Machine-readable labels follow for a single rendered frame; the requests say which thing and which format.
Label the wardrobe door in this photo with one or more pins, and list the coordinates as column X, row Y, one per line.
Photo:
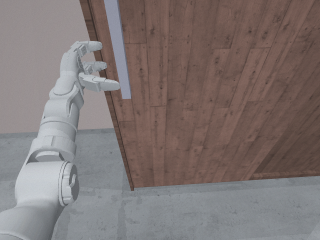
column 214, row 83
column 298, row 149

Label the left robot forearm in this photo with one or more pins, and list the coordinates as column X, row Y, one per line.
column 59, row 124

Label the handle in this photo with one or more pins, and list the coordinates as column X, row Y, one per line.
column 117, row 38

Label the left robot hand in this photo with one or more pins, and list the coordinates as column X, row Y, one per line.
column 71, row 65

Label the robot left upper arm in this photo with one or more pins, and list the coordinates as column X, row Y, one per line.
column 43, row 191

